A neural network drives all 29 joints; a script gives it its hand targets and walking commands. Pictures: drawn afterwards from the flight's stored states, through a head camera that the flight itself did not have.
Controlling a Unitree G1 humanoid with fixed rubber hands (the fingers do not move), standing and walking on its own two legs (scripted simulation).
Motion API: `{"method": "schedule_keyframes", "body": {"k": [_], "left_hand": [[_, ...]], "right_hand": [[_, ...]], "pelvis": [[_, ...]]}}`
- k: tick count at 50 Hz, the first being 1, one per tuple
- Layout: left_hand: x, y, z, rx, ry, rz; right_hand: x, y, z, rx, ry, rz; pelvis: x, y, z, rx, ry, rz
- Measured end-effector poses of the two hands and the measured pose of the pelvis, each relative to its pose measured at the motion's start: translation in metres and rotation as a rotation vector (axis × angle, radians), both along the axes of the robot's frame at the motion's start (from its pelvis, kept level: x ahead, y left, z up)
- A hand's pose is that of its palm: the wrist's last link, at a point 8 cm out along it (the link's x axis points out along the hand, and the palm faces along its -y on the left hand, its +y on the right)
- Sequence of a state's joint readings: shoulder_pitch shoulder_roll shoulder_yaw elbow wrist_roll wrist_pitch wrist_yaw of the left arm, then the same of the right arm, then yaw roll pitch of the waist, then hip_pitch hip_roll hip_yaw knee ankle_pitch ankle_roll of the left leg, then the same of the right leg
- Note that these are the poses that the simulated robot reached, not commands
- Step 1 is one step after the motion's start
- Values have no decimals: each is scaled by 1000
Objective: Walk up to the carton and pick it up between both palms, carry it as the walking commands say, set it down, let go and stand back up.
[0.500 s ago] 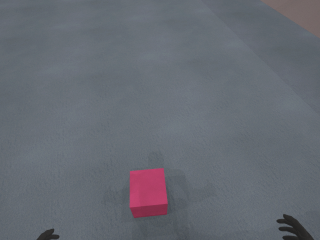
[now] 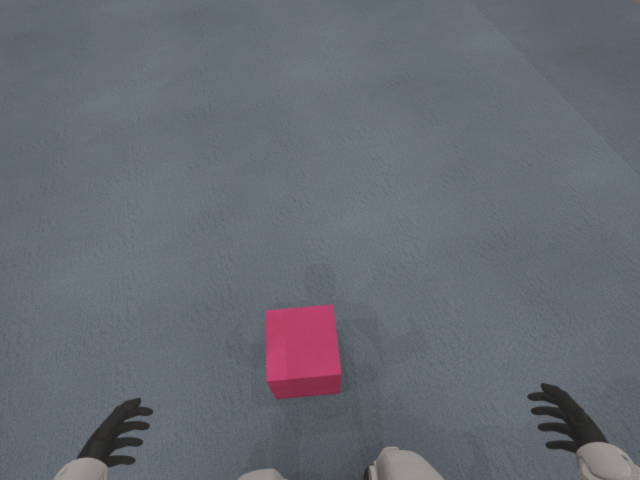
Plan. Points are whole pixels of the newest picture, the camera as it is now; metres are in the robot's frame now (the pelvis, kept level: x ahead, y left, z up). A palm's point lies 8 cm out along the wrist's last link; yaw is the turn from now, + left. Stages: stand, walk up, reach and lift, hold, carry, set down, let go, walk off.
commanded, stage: reach and lift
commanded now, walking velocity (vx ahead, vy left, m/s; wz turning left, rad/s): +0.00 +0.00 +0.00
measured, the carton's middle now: (304, 353) +0.47 +0.07 -0.65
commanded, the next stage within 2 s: none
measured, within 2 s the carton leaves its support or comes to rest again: neither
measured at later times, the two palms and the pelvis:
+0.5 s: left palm (147, 378) +0.27 +0.27 -0.11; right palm (498, 353) +0.28 -0.25 -0.11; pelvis -0.02 +0.01 -0.03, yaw +1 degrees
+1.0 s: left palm (188, 319) +0.38 +0.25 -0.17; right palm (435, 293) +0.41 -0.19 -0.17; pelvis -0.05 +0.00 -0.07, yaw +3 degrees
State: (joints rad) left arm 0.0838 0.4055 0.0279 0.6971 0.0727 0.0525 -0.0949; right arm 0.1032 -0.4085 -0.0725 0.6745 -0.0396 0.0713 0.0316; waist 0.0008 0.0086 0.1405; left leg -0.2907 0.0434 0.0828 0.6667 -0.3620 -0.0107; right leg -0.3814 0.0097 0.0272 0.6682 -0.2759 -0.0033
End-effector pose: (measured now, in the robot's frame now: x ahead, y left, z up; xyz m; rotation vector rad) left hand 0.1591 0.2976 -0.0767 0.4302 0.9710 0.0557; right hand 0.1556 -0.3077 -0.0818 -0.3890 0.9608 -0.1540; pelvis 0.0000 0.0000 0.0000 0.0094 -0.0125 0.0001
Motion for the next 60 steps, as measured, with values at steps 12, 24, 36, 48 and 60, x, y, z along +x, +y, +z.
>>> {"method": "schedule_keyframes", "body": {"k": [12,24,36,48,60], "left_hand": [[45,-4,-12,-30,-59,53],[104,-23,-36,-71,-156,54],[151,-37,-62,-107,-190,87],[209,-47,-92,-162,-237,155],[273,-60,-102,-204,-315,163]], "right_hand": [[64,36,-7,68,-79,13],[122,59,-30,102,-160,23],[184,84,-49,151,-230,47],[246,109,-82,198,-278,42],[303,138,-95,252,-347,19]], "pelvis": [[10,9,-7,-1,27,10],[-15,10,-31,2,169,19],[-42,6,-54,9,289,32],[-50,1,-71,15,453,45],[-47,3,-78,12,568,53]]}}
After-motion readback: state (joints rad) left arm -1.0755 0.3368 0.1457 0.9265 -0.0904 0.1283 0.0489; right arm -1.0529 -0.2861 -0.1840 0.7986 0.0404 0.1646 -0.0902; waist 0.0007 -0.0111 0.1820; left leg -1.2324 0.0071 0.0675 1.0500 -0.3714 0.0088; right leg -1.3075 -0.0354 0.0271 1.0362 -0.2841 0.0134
